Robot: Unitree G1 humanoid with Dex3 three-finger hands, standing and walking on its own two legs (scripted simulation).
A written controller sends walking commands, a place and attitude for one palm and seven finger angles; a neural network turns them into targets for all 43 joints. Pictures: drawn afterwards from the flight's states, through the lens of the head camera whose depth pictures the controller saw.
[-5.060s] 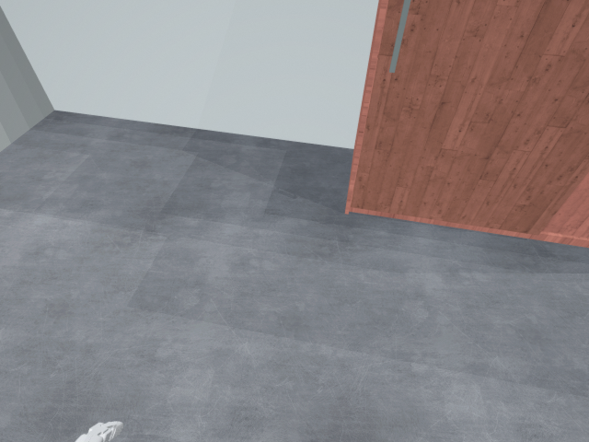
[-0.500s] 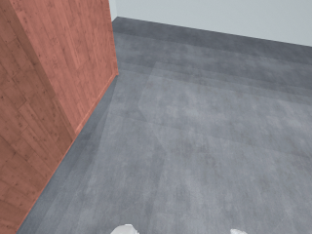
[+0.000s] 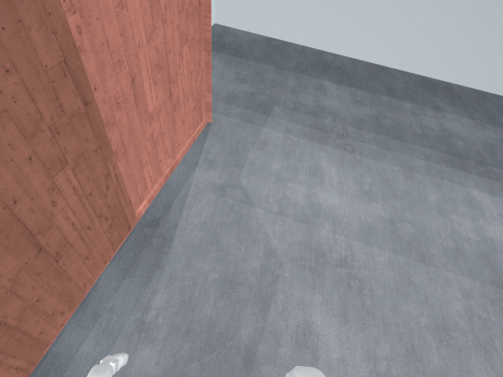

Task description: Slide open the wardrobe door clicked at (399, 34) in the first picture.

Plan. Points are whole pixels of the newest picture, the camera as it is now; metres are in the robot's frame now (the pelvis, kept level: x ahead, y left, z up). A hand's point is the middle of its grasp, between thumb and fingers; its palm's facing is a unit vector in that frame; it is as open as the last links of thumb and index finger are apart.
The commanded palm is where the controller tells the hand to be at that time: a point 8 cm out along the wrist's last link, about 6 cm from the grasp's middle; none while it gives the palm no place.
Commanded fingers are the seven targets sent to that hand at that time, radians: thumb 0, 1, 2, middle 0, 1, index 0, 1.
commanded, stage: turn to face it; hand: left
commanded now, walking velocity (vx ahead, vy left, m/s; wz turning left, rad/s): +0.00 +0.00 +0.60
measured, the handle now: out of the picture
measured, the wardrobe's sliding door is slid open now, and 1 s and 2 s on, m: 0.00 0.00 0.00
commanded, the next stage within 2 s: take the last steps up to it in 1.86 s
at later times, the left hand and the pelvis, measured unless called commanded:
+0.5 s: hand out of the picture +0.07 +0.15 -0.14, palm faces +0.29 -0.90 -0.32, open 7.4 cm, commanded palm none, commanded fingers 0.00 0.90 0.90 -0.20 -0.30 -0.20 -0.30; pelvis +0.02 -0.09 -0.01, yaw +19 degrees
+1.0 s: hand out of the picture -0.15 +0.12 -0.20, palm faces +0.65 -0.72 -0.25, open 7.4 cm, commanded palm none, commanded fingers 0.00 0.90 0.90 -0.20 -0.30 -0.20 -0.30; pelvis -0.01 -0.05 -0.02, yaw +38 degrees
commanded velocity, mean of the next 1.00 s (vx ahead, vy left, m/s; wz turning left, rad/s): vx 0.00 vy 0.00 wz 0.60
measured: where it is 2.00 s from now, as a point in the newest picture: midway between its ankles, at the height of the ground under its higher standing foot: outside the picture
